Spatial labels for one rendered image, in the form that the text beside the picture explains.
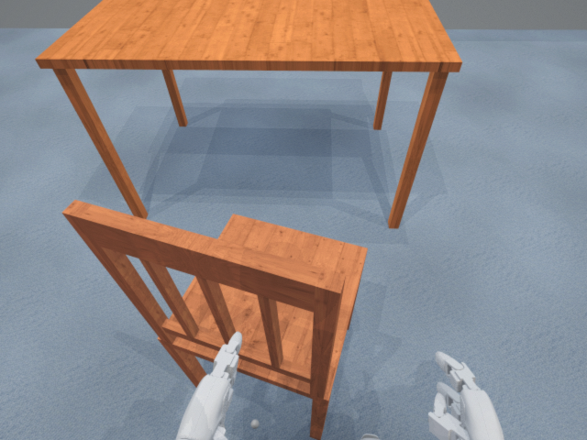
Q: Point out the left robot hand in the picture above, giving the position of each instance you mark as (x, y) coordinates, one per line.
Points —
(212, 397)

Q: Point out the chair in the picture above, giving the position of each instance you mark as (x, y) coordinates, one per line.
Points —
(289, 293)

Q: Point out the table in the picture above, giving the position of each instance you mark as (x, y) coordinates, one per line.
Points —
(256, 35)

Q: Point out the right robot hand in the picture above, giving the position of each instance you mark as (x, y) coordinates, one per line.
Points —
(472, 414)

